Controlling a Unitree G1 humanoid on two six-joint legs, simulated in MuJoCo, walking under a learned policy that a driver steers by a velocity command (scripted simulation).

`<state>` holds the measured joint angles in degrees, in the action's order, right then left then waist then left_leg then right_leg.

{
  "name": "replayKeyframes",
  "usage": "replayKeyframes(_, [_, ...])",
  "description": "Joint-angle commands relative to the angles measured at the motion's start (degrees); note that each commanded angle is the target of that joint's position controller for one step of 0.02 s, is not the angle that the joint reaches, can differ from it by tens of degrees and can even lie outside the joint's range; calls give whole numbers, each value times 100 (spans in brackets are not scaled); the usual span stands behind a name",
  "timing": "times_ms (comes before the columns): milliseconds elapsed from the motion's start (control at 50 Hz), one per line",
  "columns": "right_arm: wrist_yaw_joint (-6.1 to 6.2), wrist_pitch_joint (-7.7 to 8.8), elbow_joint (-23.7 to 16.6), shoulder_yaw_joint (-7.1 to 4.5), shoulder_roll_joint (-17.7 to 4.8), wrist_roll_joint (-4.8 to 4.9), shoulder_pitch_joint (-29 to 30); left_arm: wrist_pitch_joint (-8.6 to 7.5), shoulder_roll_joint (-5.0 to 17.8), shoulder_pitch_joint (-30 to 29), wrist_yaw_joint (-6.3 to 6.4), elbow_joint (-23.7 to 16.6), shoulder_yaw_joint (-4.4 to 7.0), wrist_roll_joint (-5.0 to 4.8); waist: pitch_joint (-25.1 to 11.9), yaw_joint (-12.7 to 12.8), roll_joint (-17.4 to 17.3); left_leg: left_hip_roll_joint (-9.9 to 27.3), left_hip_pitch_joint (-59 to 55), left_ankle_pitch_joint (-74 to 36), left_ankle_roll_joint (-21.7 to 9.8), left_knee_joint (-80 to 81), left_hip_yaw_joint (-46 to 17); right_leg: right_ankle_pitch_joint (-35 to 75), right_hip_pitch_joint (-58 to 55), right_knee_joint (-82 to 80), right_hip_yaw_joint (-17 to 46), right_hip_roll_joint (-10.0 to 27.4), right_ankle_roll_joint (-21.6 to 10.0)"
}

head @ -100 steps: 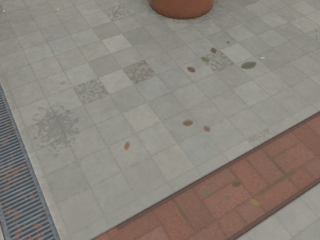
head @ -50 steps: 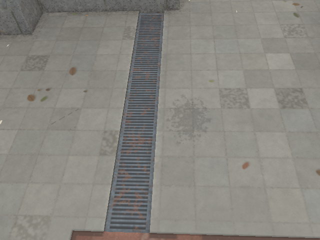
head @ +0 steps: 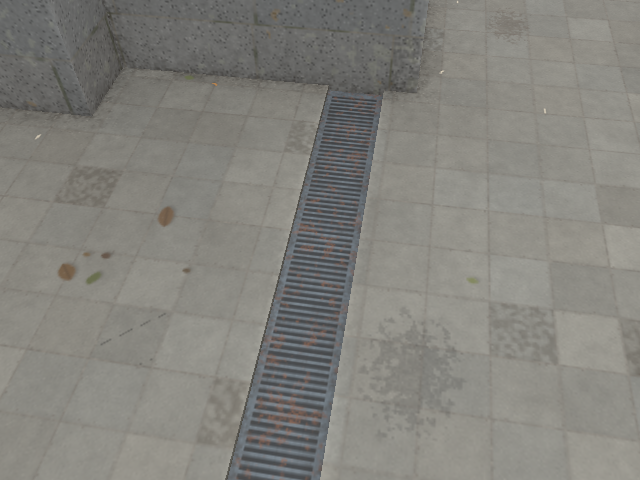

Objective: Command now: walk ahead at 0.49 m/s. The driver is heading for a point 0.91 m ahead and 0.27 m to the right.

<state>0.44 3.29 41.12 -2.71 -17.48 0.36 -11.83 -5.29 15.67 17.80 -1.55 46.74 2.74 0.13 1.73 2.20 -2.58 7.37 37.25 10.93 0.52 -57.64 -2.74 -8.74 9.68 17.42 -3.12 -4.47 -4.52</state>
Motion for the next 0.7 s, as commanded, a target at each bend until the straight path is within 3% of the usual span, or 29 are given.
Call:
replayKeyframes(20, [-16, 84, -290, -49, -266, -48, -11, -137, 889, -440, 67, -408, 202, -29, 66, -204, 428, 149, -107, -1138, 91, 863, -81, 586, 343, -1153, 990, 1491, -974])
replayKeyframes(100, [-142, 203, -477, 6, -146, 28, 792, -54, 1037, 49, 113, -198, 226, -125, 232, 151, 404, -88, -351, -2148, 95, 2235, 84, 539, 45, -960, 686, 1427, -775])
replayKeyframes(200, [-302, 212, -694, -30, -310, 82, 1217, 142, 1160, 406, 156, 17, 288, -147, 302, 247, 485, -197, -227, -1463, -141, 2980, -54, 630, -970, -315, 962, 1871, -608])
replayKeyframes(240, [-303, 220, -663, -76, -427, 70, 989, 222, 1216, 445, 167, 71, 313, -151, 192, 92, 548, -320, -644, -831, -280, 3065, 32, 1378, -1180, 177, 1084, 1913, -507])
replayKeyframes(260, [-278, 247, -543, -162, -563, 51, 475, 256, 1222, 345, 157, 68, 301, -151, -103, -240, 495, -483, -1369, -719, -409, 3267, 176, 2128, -1146, 880, 1013, 1733, -412])
replayKeyframes(280, [-229, 261, -335, -295, -832, 19, -353, 268, 1061, 339, 147, 46, 228, -108, -730, -659, 406, -449, -2725, -896, -567, 3184, 239, 2270, -670, 1969, 813, 1406, -236])
replayKeyframes(300, [-159, 242, -197, -410, -1310, -73, -1367, 241, 586, 402, 133, -137, 54, 70, -1770, -943, -370, 727, -4599, -1347, -869, 2755, -940, 511, 610, 3862, 539, 943, 12])
replayKeyframes(320, [-184, 194, -122, -442, -1577, -110, -1504, 102, 50, 1330, 95, -108, -101, -60, -2393, -539, -1661, 1854, -6300, -934, -1755, 3106, -3292, -2745, 2777, 5669, 652, 64, 376])
replayKeyframes(340, [-195, 154, -65, -374, -1060, -54, -1697, 24, 656, 877, 114, -65, 28, -287, -2225, -923, -918, 1739, -6041, 186, -1665, 3720, -3565, -2508, 3401, 6133, 1168, 297, 378])
replayKeyframes(360, [-172, 161, -84, -282, -793, -58, -1342, 1, 991, 148, 141, -271, 127, -360, -1329, -971, -498, 1504, -5343, 180, -1385, 3838, -2643, -2010, 3693, 6220, 1039, 571, 350])
replayKeyframes(380, [-170, 167, -130, -211, -637, -87, -829, 17, 949, -181, 181, -362, 130, -288, -849, -763, -175, 1278, -4502, -299, -1229, 4002, -2024, -1490, 3525, 6021, 913, 817, 371])
replayKeyframes(400, [-175, 196, -160, -160, -474, -116, -494, 62, 907, -221, 192, -381, 157, -192, -504, -565, -253, 1089, -3845, -720, -1176, 4191, -1554, -1086, 3293, 5720, 973, 960, 403])
replayKeyframes(440, [-161, 287, -74, -146, -325, -141, -263, 213, 664, 58, 163, -310, 157, -205, -334, -279, -467, 812, -3263, -1355, -1046, 4492, -800, -719, 2807, 5504, 977, 1107, 437])
replayKeyframes(480, [-148, 344, 55, -183, -374, -118, -241, 328, 437, 69, 163, -353, 124, -187, -177, -169, -319, 790, -3033, -2083, -1062, 4627, -265, -590, 2930, 5445, 936, 1121, 479])
replayKeyframes(540, [-79, 330, 199, -232, -476, -148, -314, 379, 333, -328, 150, -595, 98, -144, 25, -212, -145, 753, -3111, -2450, -1065, 4780, 289, -50, 3357, 4785, 936, 1105, 546])
replayKeyframes(620, [12, 251, 315, -262, -632, -115, -458, 315, 158, -1133, -3, -931, 17, -125, 223, -490, -49, 618, -3330, -2432, -881, 4910, 935, 865, 3226, 3257, 431, 1000, 427])
replayKeyframes(700, [68, 96, 483, -302, -778, -16, -775, 280, 129, -1747, -167, -1309, 1, -145, 319, -637, -14, 842, -4055, -3189, -824, 4594, 1229, 559, 3215, 2499, -37, 822, 178])
